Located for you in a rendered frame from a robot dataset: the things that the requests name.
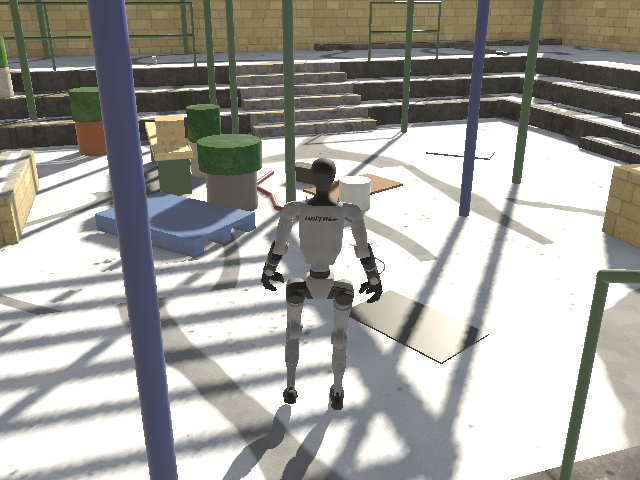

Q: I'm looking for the left robot foot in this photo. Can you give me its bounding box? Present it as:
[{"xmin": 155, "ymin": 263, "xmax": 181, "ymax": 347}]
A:
[{"xmin": 283, "ymin": 386, "xmax": 298, "ymax": 404}]

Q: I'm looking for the robot right forearm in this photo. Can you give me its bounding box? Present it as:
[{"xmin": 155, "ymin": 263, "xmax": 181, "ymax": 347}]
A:
[{"xmin": 360, "ymin": 243, "xmax": 380, "ymax": 285}]

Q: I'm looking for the robot right upper arm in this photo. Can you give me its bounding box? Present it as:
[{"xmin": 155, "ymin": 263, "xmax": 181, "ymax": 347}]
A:
[{"xmin": 343, "ymin": 202, "xmax": 370, "ymax": 259}]

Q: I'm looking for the robot foot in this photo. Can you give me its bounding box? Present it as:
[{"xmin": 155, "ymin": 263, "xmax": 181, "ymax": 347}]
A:
[
  {"xmin": 283, "ymin": 386, "xmax": 298, "ymax": 404},
  {"xmin": 330, "ymin": 384, "xmax": 344, "ymax": 410}
]

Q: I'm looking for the robot left hand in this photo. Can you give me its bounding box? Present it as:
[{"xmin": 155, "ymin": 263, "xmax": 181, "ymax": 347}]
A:
[{"xmin": 261, "ymin": 272, "xmax": 284, "ymax": 291}]

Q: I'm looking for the robot left forearm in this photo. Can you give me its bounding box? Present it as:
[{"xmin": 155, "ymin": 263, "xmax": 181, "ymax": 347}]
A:
[{"xmin": 263, "ymin": 240, "xmax": 283, "ymax": 276}]

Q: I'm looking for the robot left upper arm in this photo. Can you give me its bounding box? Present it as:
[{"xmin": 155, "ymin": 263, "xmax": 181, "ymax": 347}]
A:
[{"xmin": 272, "ymin": 201, "xmax": 302, "ymax": 255}]

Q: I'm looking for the robot right hand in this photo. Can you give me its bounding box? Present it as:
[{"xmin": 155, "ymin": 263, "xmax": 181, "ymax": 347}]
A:
[{"xmin": 359, "ymin": 280, "xmax": 383, "ymax": 303}]

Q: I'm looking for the right robot foot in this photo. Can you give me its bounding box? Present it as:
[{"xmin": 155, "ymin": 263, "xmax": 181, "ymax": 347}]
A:
[{"xmin": 330, "ymin": 384, "xmax": 344, "ymax": 410}]

